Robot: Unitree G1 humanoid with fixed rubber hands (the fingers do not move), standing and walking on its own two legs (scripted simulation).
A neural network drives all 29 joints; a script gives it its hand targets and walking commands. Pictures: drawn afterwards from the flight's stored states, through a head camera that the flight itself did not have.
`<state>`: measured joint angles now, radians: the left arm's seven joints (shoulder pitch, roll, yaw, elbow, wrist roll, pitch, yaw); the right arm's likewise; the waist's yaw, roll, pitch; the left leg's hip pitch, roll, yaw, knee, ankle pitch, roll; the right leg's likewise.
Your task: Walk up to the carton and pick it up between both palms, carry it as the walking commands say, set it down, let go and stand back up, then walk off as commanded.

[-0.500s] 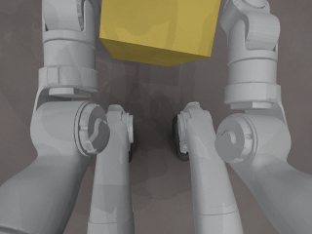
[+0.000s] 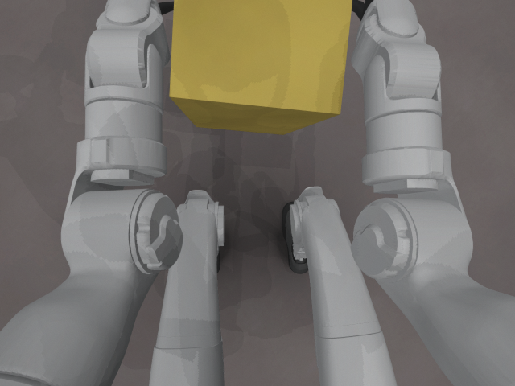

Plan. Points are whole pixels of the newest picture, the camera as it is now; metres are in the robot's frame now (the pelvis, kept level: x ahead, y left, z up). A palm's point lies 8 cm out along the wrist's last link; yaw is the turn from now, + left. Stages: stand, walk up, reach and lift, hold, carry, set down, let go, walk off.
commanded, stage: reach and lift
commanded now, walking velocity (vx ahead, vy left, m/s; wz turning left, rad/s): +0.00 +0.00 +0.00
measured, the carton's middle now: (254, 12) +0.58 +0.00 -0.12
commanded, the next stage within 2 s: none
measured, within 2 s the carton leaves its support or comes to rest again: neither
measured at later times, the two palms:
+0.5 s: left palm (121, 10) +0.50 +0.13 +0.03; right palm (414, 19) +0.48 -0.13 +0.04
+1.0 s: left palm out of the picture +0.47 +0.13 +0.13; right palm out of the picture +0.46 -0.12 +0.14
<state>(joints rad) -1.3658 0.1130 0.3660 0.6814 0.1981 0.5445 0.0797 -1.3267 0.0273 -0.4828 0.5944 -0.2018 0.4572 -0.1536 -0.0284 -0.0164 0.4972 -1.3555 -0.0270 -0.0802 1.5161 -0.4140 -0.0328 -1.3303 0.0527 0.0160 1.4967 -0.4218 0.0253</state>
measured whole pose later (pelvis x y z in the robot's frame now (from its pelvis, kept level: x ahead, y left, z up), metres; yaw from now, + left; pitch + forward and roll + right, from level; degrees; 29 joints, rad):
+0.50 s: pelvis +0.00 +0.00 +0.05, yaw +1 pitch +8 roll -2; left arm -1.18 0.04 0.33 0.63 0.19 0.52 0.10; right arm -1.10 0.07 -0.44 0.51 -0.16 0.44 -0.15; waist -0.03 -0.02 0.49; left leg -1.09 -0.03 -0.09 1.30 -0.35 -0.03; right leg -1.05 0.05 0.02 1.27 -0.35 0.03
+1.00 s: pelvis +0.09 +0.01 +0.14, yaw +2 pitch +14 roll -2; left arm -0.73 -0.13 0.37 0.77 0.39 0.51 0.06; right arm -0.63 0.23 -0.56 0.62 -0.39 0.44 -0.06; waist -0.03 -0.02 -0.10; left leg -0.84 -0.03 -0.10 0.92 -0.33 -0.01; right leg -0.80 0.03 0.02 0.88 -0.33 0.03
